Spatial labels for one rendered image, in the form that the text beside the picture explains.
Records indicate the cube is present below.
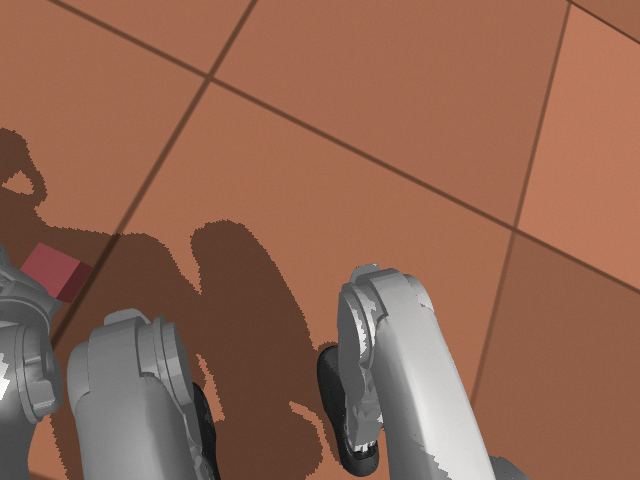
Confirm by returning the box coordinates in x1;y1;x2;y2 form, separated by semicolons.
20;242;93;303

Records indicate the right robot foot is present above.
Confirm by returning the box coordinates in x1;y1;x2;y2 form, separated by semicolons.
317;345;379;477

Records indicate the right robot hand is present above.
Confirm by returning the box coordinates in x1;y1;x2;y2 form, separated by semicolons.
488;454;531;480

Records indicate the left robot hand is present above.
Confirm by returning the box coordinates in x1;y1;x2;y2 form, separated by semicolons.
0;242;63;315

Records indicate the left robot arm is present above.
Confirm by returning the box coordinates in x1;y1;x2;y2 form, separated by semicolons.
0;265;64;480

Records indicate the left robot foot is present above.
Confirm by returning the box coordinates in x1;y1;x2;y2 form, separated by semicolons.
192;382;221;480

